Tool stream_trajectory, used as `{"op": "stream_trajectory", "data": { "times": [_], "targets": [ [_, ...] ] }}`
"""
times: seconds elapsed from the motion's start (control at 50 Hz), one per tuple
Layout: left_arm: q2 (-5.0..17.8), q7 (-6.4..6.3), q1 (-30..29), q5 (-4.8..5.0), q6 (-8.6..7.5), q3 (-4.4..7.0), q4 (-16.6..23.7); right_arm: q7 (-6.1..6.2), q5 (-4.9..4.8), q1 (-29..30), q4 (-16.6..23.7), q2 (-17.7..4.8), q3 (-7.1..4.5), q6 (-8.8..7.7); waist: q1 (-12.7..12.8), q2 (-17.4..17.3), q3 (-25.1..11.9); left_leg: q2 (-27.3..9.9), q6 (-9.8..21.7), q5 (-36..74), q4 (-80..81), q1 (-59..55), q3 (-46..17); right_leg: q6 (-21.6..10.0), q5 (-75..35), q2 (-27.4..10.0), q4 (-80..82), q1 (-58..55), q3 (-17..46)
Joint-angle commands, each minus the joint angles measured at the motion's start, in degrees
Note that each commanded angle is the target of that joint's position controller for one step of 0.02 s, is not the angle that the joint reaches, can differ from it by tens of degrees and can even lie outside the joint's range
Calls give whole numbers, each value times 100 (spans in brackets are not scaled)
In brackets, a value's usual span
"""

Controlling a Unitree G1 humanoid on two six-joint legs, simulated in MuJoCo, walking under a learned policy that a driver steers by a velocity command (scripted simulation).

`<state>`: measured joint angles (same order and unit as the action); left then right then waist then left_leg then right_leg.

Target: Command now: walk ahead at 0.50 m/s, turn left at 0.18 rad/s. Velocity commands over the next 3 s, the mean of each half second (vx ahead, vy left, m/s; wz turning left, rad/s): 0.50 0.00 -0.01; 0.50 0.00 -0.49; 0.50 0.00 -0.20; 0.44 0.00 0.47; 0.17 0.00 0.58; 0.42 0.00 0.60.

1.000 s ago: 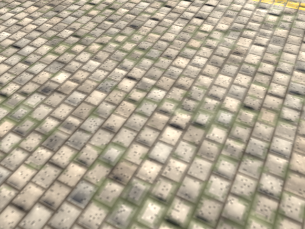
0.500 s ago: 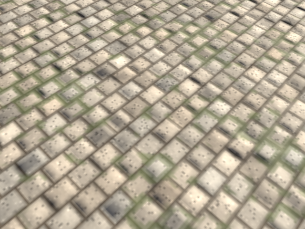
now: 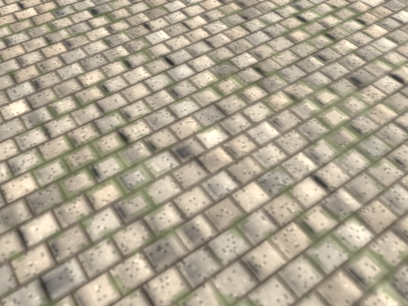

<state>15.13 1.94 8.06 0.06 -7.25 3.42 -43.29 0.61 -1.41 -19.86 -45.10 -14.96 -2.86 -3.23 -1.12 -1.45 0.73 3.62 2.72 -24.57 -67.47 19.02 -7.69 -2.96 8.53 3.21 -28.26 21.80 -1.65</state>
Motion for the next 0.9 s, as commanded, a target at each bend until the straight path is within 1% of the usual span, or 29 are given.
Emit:
{"op": "stream_trajectory", "data": {
  "times": [0.02,0.04,0.06,0.1,0.14,0.22,0.26,0.3,0.34,0.36,0.38,0.4,0.42,0.44,0.46,0.48,0.5,0.52,0.54,0.56,0.58,0.62,0.68,0.72,0.76,0.82,0.86,0.88,0.9],
  "targets": [
    [493,-18,499,-63,24,85,139,-22,111,410,620,-673,-178,-158,175,381,-189,-836,-44,637,-105,1984,32,-1015,-149,-1712,1524,-1757,2283],
    [472,-11,507,-58,13,77,108,-32,89,310,589,-565,-163,-140,114,530,-214,-890,-68,710,110,1785,120,-1010,-415,-1575,1638,-1586,2052],
    [500,-11,577,-27,-4,80,57,-35,82,246,565,-454,-140,-122,86,613,-248,-912,-100,735,283,1718,218,-1055,-690,-1520,1716,-1499,1851],
    [683,-38,721,20,-24,121,-41,-23,113,476,668,-335,-95,-106,111,600,-173,-996,-185,938,773,1875,337,-1144,-1110,-1550,1882,-1421,1575],
    [809,-83,852,42,15,151,-108,-19,130,883,792,-281,-59,-120,216,513,-113,-1042,-253,1483,1430,2037,406,-1125,-1270,-1535,1999,-1487,1345],
    [873,-119,1170,102,107,135,-248,-90,93,1588,930,-186,-14,-174,469,539,22,-886,-256,2630,2786,1753,590,-870,-1258,-1314,2003,-1551,820],
    [910,-119,1383,117,147,127,-341,-147,55,1931,1021,-191,-7,-194,602,556,114,-788,-257,2812,3178,1614,676,-844,-1164,-1373,1935,-1648,775],
    [912,-120,1587,133,206,117,-437,-209,26,2276,1157,-225,-11,-222,697,554,234,-712,-213,2677,3456,1599,683,-838,-1115,-1518,1800,-1861,915],
    [979,-148,1644,146,280,131,-491,-272,15,2409,1260,-316,-41,-282,622,604,293,-623,-119,2300,3743,1507,648,-788,-1234,-1675,1573,-2107,1129],
    [1050,-171,1606,152,314,152,-496,-287,18,2297,1248,-403,-74,-313,506,650,248,-573,-67,2122,3898,1273,637,-737,-1354,-1724,1422,-2181,1217],
    [1136,-189,1510,158,343,176,-483,-283,30,2017,1181,-511,-125,-340,302,699,115,-478,0,2019,4056,787,700,-674,-1743,-1708,1146,-2155,1233],
    [1125,-202,1404,157,355,163,-454,-244,56,1403,998,-695,-229,-354,-47,640,-243,-370,128,2099,4285,-174,798,-544,-2396,-1482,512,-1982,1069],
    [920,-201,1315,96,334,83,-359,-176,137,473,791,-1011,-357,-358,-468,497,-956,-800,375,2298,4064,-1719,455,-346,-2149,-1166,-685,-1263,844],
    [372,-201,1558,16,255,-82,-153,-108,273,-391,702,-1545,-487,-318,-625,-585,-1889,-2265,957,2216,3942,-3960,-1336,40,-140,-432,-2819,766,364],
    [263,-196,1936,153,172,-136,-173,-127,234,-567,615,-1371,-437,-258,-516,-1584,-2455,-2945,1398,1319,4624,-4361,-3077,126,2529,-157,-4023,1865,743],
    [839,-200,1569,280,171,35,-163,-132,171,-322,607,-943,-313,-249,-548,-923,-1614,-2703,1181,791,4838,-3651,-2575,122,2226,-472,-4514,2276,982],
    [878,-200,1184,283,198,63,-54,-135,132,41,626,-738,-236,-247,-418,-673,-980,-2481,996,830,5006,-2871,-1779,110,1740,-697,-4468,2324,822],
    [802,-209,1016,212,246,74,-28,-165,148,428,607,-579,-181,-266,-222,-394,-566,-2228,906,1085,5269,-2116,-1250,145,1338,-871,-4226,2109,759],
    [747,-213,1034,164,327,115,-46,-183,166,709,594,-425,-143,-306,-30,-471,-329,-2019,828,1352,5500,-1602,-790,165,1048,-1020,-3990,1852,787],
    [618,-197,1173,175,409,109,-76,-191,193,870,555,-429,-156,-341,118,-572,-215,-1917,801,1543,5707,-1202,-453,201,842,-1091,-3915,1551,780],
    [498,-188,1219,180,472,100,-89,-191,203,935,506,-442,-179,-386,186,-533,-156,-1876,829,1828,5847,-993,-185,239,689,-1100,-3907,1442,751],
    [447,-201,1089,166,551,119,3,-165,231,952,392,-548,-228,-446,251,-349,-23,-1870,855,2323,5989,-889,281,308,289,-1117,-3753,1607,819],
    [406,-170,716,137,547,122,160,-86,247,771,206,-661,-269,-432,168,-189,89,-1838,838,2744,6019,-1143,816,359,-482,-1087,-3026,1936,884],
    [343,-92,395,131,512,90,258,-45,229,720,140,-761,-289,-393,62,-151,163,-1765,747,2805,6026,-1253,1171,326,-999,-1053,-2334,1860,712],
    [272,-11,-64,111,493,43,424,-16,196,557,62,-886,-318,-347,-131,-70,295,-1820,710,2786,6031,-1414,1391,272,-1236,-1018,-1778,1826,457],
    [251,87,-602,118,491,7,708,0,125,267,-85,-1027,-366,-240,-335,-30,485,-1998,669,2852,5900,-1960,1569,147,-989,-980,-1249,2014,222],
    [292,148,-798,124,495,12,883,1,64,175,-159,-1105,-396,-153,-353,-79,524,-2102,592,3191,5663,-2341,1674,18,-551,-913,-1037,2054,51],
    [333,173,-808,126,501,30,950,5,40,192,-172,-1157,-411,-111,-298,-132,478,-2126,534,3690,5455,-2460,1755,-71,-278,-821,-954,1917,-74],
    [409,184,-713,124,515,69,989,18,23,257,-160,-1243,-431,-77,-181,-238,337,-2116,467,4639,5125,-2520,1858,-181,12,-649,-910,1589,-250]
  ]
}}
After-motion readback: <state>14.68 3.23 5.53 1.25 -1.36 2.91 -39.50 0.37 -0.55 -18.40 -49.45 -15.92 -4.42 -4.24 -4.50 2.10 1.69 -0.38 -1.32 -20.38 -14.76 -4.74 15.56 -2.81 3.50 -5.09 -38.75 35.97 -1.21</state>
